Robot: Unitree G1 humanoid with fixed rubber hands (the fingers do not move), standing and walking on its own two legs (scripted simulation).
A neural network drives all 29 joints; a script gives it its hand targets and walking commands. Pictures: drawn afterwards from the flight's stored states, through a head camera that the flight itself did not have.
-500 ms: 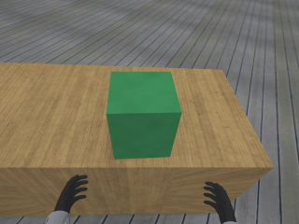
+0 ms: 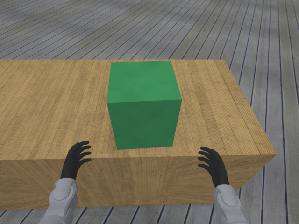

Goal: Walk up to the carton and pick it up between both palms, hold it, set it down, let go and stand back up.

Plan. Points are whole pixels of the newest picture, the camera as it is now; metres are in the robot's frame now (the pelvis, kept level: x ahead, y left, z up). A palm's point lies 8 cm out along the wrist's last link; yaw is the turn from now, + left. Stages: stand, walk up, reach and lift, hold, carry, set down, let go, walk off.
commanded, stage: reach and lift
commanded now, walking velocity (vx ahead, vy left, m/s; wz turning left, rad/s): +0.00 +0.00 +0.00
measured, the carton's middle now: (143, 106) +0.52 +0.03 +0.00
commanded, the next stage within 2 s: none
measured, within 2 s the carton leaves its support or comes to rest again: neither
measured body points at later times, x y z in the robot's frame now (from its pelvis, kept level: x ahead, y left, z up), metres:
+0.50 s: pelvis +0.01 -0.01 +0.01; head +0.02 +0.00 +0.46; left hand +0.35 +0.24 +0.04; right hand +0.37 -0.18 +0.03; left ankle +0.00 +0.13 -0.73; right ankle +0.00 -0.14 -0.73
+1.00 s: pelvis +0.01 -0.01 +0.01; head +0.05 +0.00 +0.46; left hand +0.42 +0.22 +0.10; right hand +0.44 -0.18 +0.09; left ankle +0.00 +0.13 -0.73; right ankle +0.00 -0.14 -0.73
